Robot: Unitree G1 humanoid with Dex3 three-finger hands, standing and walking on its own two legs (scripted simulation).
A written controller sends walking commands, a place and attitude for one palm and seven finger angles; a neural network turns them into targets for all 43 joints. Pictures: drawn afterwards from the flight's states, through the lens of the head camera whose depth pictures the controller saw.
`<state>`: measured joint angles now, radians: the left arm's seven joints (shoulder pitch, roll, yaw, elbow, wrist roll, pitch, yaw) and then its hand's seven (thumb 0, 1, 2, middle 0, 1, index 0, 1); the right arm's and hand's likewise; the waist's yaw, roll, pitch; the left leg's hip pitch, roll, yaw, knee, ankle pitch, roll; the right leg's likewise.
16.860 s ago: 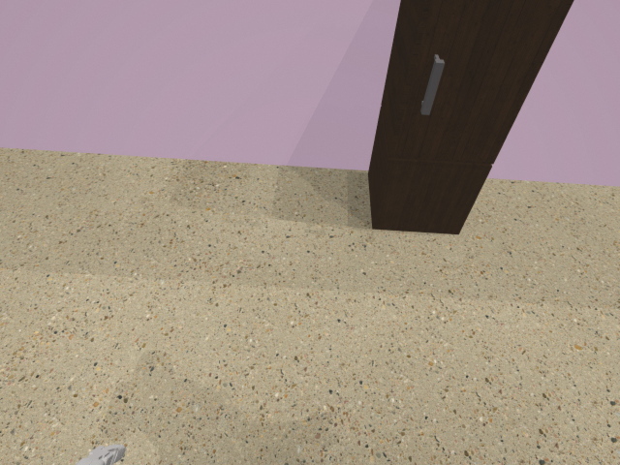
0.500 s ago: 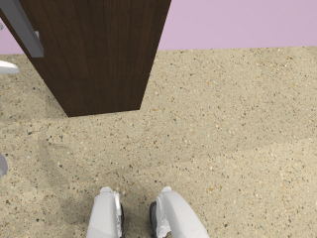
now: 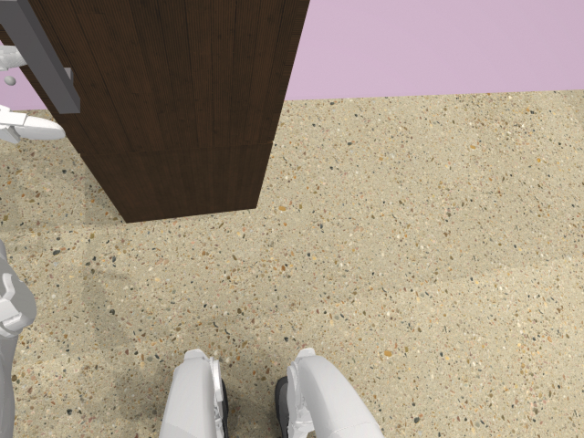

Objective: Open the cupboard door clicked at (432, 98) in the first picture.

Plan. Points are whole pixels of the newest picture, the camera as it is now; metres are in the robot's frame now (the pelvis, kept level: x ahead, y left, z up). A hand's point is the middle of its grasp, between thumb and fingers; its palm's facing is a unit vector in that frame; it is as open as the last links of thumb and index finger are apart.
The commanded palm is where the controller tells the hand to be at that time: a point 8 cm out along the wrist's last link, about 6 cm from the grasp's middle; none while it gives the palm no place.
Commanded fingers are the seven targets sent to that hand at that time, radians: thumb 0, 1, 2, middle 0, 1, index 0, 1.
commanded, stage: slide the fingers in behind the handle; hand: left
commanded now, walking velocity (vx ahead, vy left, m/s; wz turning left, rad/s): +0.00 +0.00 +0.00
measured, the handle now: (43, 44) +0.59 +0.26 +0.06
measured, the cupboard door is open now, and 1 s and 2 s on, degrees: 0 0 0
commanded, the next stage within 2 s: close the thumb around the handle in 1.18 s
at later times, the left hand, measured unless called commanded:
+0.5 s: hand (47, 74) +0.54 +0.25 +0.06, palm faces +0.13 -0.99 +0.00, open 14.0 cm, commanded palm +0.53 +0.27 +0.06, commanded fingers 0.00 -0.50 0.30 -0.30 -1.20 -0.30 -1.20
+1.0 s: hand (62, 79) +0.53 +0.23 +0.06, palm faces +0.13 -0.99 -0.01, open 14.0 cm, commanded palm +0.51 +0.26 +0.06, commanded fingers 0.00 -0.50 0.30 -0.30 -1.20 -0.30 -1.20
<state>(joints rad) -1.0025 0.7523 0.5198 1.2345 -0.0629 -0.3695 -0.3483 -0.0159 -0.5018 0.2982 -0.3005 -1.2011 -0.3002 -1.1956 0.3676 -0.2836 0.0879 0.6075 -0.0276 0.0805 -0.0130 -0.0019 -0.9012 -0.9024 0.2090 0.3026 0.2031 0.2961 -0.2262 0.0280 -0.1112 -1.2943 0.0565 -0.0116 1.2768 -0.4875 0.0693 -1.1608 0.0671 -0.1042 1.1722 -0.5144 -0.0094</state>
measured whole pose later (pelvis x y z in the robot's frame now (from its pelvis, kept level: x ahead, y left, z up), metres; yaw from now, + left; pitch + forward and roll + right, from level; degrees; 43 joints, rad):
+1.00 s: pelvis +0.01 -0.01 +0.00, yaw +0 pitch +27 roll -6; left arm -0.97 0.62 0.47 1.22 -0.07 -0.43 -0.23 -0.02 -0.50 0.30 -0.29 -1.20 -0.30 -1.20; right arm 0.37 -0.27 0.07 0.63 -0.03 0.08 0.01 0.00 -0.90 -0.90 0.21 0.30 0.20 0.30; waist -0.21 0.04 -0.12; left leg -1.25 0.06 0.00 1.26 -0.50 0.05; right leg -1.13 0.07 -0.09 1.18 -0.53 -0.03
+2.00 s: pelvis +0.01 -0.01 +0.00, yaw +1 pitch +28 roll -6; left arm -0.98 0.61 0.45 1.23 -0.07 -0.43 -0.20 0.00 0.71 0.80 -0.37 -1.34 -0.37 -1.34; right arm 0.37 -0.27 0.06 0.64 -0.04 0.09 0.01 0.00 -0.90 -0.90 0.21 0.30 0.20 0.30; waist -0.21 0.04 -0.12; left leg -1.25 0.05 -0.01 1.26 -0.50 0.05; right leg -1.13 0.07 -0.10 1.17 -0.53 -0.03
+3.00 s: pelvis +0.02 -0.04 +0.03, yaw +4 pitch +18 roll -1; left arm -0.16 -0.11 -0.05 0.44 0.10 -0.40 0.59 0.01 0.65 0.72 -0.30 -1.33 -0.32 -1.31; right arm 0.20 -0.17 0.01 0.58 -0.08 0.06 0.08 0.00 -0.90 -0.90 0.21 0.30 0.20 0.30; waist -0.02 0.02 -0.19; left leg -0.98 0.01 0.02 1.14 -0.48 0.02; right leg -0.89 0.03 -0.07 1.14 -0.56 -0.05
